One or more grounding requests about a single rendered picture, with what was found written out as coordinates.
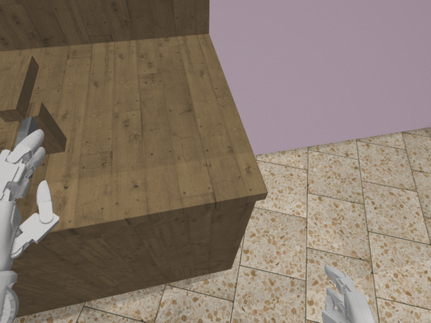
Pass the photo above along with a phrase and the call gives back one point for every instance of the counter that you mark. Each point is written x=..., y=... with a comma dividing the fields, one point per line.
x=148, y=163

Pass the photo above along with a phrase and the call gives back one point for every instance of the tap lever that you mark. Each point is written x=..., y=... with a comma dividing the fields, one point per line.
x=27, y=127

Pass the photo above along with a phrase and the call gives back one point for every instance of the robot right hand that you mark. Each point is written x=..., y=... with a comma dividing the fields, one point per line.
x=352, y=307

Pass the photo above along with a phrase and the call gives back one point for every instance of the left robot forearm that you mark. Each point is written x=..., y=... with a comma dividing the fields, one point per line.
x=9, y=303

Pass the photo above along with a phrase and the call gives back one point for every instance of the robot left hand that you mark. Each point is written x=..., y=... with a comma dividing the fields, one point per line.
x=15, y=169

